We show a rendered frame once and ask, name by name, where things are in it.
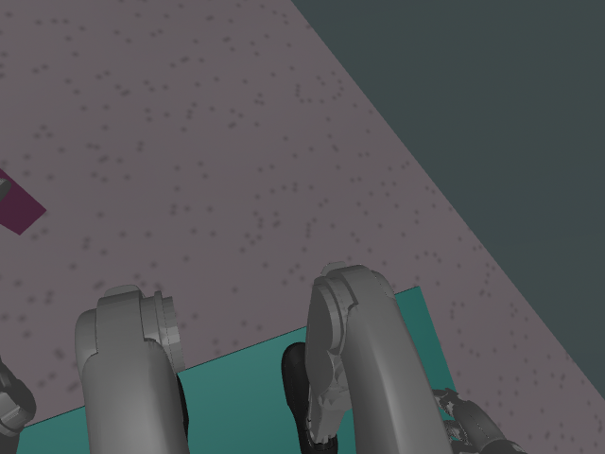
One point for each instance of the right robot hand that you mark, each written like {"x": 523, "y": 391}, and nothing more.
{"x": 473, "y": 427}

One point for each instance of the right robot foot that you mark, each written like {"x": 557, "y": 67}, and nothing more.
{"x": 296, "y": 385}

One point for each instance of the left robot arm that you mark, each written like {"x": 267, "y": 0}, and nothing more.
{"x": 17, "y": 407}

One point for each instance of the carton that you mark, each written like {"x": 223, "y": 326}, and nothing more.
{"x": 18, "y": 210}

